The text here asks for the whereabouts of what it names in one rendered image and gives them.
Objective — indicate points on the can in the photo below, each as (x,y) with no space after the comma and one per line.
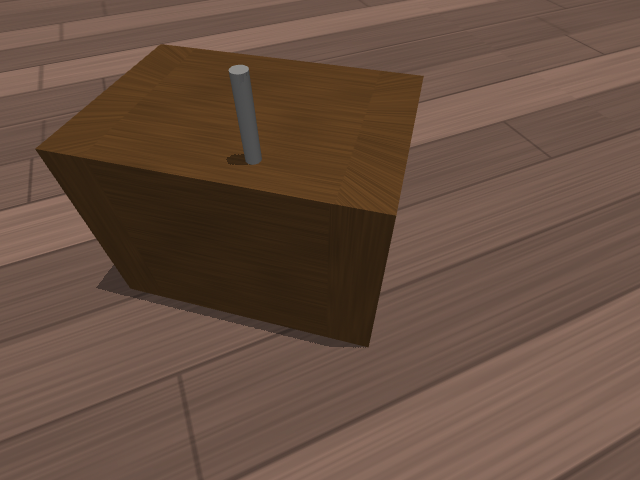
(244,104)

